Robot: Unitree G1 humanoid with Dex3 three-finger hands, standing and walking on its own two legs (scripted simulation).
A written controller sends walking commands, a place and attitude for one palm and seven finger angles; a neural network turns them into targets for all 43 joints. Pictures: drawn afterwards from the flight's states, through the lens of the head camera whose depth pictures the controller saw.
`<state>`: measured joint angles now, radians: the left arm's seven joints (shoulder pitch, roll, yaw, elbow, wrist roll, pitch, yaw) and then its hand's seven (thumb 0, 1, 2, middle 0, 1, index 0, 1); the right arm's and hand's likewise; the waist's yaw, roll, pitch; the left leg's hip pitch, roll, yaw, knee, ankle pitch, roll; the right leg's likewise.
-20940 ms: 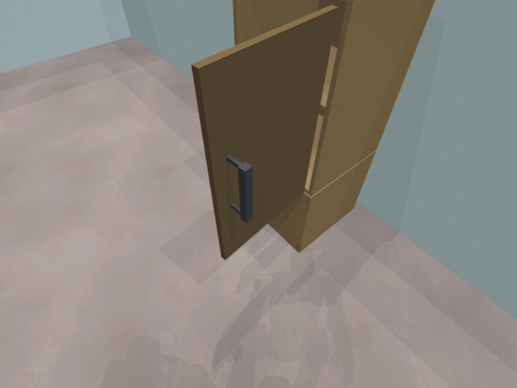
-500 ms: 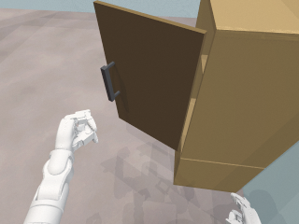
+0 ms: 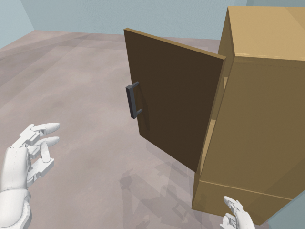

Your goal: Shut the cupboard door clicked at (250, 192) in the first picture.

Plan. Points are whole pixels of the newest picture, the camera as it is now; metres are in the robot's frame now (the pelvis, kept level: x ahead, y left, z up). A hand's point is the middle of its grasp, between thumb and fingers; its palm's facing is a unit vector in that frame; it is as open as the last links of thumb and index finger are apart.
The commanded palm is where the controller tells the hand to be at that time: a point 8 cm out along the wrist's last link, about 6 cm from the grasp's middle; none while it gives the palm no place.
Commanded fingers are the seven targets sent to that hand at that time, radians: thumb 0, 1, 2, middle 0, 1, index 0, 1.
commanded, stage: draw the hand back to the body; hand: left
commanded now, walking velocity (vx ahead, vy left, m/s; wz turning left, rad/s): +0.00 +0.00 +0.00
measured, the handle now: (135, 100) +0.64 +0.17 -0.05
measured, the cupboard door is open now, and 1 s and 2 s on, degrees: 63 63 63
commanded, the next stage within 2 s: step back with the hand held close in 0.46 s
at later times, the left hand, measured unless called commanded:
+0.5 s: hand (39, 170) +0.18 +0.25 +0.16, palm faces +0.44 -0.80 -0.41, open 7.4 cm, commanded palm +0.13 +0.28 +0.17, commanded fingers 0.00 0.90 0.90 -0.20 -0.30 -0.20 -0.30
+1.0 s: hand (26, 171) +0.17 +0.27 +0.16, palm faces +0.37 -0.78 -0.51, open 7.4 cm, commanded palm +0.11 +0.31 +0.17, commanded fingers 0.00 0.90 0.90 -0.20 -0.30 -0.20 -0.30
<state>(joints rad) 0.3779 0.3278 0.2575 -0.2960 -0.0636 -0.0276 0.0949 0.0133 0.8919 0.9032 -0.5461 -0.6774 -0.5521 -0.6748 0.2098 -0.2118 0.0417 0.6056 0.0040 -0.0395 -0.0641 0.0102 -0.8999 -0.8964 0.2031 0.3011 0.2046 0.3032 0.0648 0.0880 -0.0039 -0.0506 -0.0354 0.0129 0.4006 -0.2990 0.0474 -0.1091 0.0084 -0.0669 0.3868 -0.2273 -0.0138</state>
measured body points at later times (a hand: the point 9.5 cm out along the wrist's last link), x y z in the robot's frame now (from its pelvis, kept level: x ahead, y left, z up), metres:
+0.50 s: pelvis -0.02 -0.01 +0.00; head -0.04 -0.04 +0.45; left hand +0.15 +0.29 +0.18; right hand +0.16 -0.24 -0.09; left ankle -0.05 +0.08 -0.74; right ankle -0.01 -0.11 -0.74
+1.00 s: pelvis -0.04 +0.01 -0.01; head -0.04 +0.00 +0.44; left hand +0.15 +0.31 +0.19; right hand +0.12 -0.25 -0.09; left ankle -0.05 +0.08 -0.74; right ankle -0.01 -0.11 -0.74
